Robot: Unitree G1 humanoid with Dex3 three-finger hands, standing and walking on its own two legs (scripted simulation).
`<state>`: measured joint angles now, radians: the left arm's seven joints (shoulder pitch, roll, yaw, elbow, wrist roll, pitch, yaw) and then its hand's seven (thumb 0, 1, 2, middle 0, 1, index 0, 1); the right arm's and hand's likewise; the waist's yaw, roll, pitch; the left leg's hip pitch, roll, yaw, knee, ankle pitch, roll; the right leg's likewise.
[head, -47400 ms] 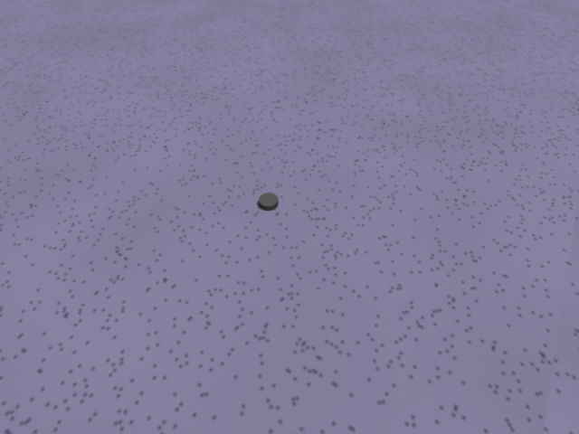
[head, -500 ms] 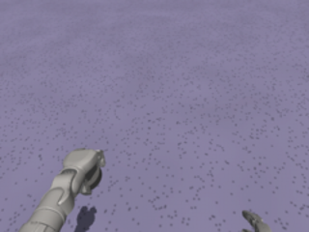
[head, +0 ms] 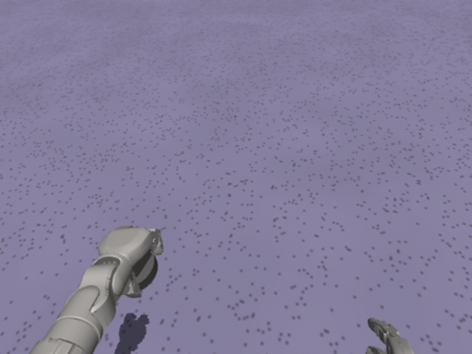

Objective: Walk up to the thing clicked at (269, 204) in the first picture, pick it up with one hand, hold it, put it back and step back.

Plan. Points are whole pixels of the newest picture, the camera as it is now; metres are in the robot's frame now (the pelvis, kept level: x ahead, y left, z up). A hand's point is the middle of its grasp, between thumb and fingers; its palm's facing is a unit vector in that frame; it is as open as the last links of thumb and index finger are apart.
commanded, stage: hold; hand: left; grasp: from above
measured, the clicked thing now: (132, 266) +0.30 +0.24 -0.06
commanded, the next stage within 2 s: crouch in 0.18 s
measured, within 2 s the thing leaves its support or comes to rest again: neither
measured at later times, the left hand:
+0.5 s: hand (135, 268) +0.29 +0.22 -0.05, palm faces -0.45 -0.06 -0.89, open 10.2 cm
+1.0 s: hand (158, 283) +0.35 +0.24 -0.27, palm faces -0.40 +0.03 -0.91, open 10.1 cm
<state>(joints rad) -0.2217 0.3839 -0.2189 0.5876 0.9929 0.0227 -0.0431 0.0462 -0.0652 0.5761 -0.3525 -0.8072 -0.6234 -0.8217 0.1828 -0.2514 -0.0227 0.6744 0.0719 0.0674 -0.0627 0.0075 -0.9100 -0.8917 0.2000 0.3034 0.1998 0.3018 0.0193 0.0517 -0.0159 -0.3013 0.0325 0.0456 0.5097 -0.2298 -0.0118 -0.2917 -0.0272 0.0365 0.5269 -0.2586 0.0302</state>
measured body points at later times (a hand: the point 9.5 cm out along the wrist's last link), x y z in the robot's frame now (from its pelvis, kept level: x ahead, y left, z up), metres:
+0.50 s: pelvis +0.00 +0.00 +0.00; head +0.02 -0.02 +0.45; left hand +0.31 +0.22 +0.00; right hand +0.15 -0.25 -0.12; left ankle +0.02 +0.13 -0.74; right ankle +0.01 -0.14 -0.74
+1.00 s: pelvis -0.05 +0.01 -0.16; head +0.09 +0.02 +0.27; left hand +0.37 +0.24 -0.22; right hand +0.02 -0.28 -0.28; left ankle +0.02 +0.13 -0.73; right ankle +0.01 -0.14 -0.73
